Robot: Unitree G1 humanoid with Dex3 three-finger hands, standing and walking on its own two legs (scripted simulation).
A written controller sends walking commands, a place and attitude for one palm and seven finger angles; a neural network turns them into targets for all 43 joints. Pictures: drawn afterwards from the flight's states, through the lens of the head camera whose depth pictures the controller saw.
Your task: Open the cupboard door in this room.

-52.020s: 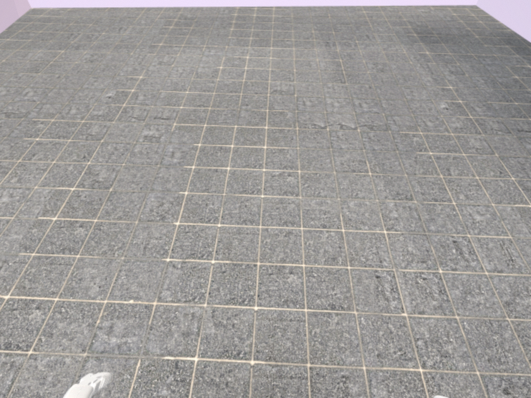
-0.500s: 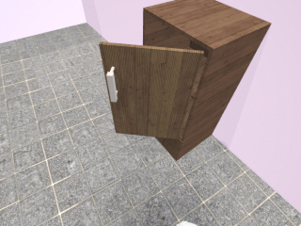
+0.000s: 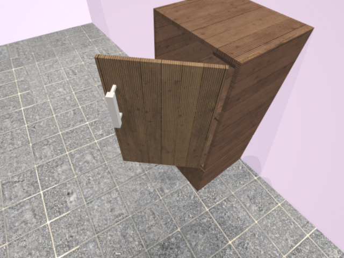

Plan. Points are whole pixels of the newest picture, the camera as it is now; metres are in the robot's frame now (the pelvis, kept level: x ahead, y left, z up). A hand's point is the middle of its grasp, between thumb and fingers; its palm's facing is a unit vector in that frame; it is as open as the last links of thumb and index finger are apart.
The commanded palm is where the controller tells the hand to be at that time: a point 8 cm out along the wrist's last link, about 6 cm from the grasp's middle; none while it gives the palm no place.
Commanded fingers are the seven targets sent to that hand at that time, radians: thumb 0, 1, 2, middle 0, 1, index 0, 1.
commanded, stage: come to a stop and stand still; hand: left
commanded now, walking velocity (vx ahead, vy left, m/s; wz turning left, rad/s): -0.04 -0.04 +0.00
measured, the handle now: (115, 106) +0.57 +0.23 -0.04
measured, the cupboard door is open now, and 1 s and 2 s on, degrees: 48 48 48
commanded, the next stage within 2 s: look again from close up in 1.46 s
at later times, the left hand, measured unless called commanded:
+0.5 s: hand out of the picture -0.01 +0.18 -0.15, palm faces -0.01 -0.96 -0.27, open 7.4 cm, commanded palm none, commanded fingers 0.00 0.90 0.90 -0.20 -0.30 -0.20 -0.30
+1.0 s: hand out of the picture +0.03 +0.16 -0.16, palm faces -0.01 -0.97 -0.24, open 7.3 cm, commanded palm none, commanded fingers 0.00 0.90 0.90 -0.20 -0.30 -0.20 -0.30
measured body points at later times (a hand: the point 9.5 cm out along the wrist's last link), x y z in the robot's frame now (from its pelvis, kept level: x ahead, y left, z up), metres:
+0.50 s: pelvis -0.03 +0.00 +0.00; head -0.03 -0.04 +0.45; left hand +0.00 +0.24 -0.13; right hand +0.03 -0.23 -0.16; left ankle -0.02 +0.12 -0.73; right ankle -0.02 -0.11 -0.73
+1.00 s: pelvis +0.00 -0.03 +0.01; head +0.02 -0.04 +0.46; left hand +0.03 +0.21 -0.14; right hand -0.03 -0.23 -0.16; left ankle -0.02 +0.12 -0.73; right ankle -0.02 -0.11 -0.73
